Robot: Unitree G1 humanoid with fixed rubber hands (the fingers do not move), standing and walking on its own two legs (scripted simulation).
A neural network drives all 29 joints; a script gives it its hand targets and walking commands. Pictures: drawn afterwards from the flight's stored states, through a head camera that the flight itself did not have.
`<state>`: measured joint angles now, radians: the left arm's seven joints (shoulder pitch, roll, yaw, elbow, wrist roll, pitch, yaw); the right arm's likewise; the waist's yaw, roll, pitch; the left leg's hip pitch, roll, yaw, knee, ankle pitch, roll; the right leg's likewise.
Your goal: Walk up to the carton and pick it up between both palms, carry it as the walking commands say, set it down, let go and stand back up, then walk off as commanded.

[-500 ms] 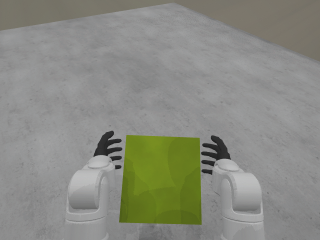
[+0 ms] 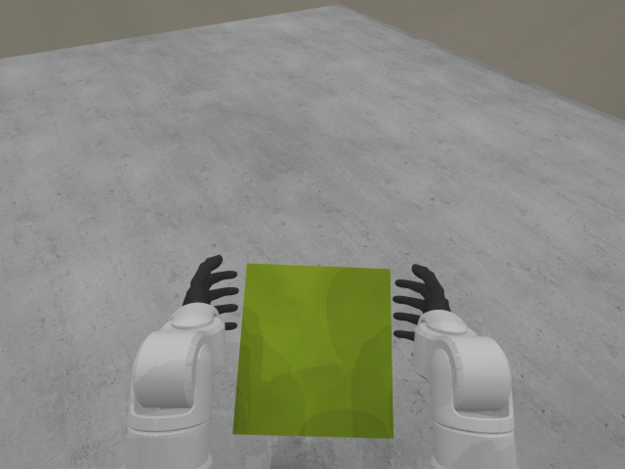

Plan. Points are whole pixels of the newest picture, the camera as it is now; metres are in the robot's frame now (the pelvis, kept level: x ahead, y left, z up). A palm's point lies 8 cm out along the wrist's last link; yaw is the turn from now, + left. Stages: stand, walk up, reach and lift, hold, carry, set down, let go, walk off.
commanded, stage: carry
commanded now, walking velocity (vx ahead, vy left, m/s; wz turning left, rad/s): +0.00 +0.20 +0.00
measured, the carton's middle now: (314, 345) +0.31 +0.00 -0.01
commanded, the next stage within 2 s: none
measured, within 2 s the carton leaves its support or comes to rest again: neither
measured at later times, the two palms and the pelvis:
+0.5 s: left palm (199, 318) +0.28 +0.14 +0.11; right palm (433, 326) +0.28 -0.13 +0.10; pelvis +0.00 +0.00 +0.00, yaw +0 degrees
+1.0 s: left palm (226, 315) +0.29 +0.11 +0.10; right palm (457, 324) +0.28 -0.16 +0.10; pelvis +0.00 -0.02 +0.01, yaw -1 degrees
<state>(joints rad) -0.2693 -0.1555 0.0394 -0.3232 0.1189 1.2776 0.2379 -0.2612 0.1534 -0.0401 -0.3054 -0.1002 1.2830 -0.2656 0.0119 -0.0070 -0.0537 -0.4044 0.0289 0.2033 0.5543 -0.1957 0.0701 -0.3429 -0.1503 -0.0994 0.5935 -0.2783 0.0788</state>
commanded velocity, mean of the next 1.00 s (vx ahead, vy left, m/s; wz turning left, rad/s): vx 0.00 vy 0.11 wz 0.00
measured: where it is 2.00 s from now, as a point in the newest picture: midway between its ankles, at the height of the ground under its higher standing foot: outside the picture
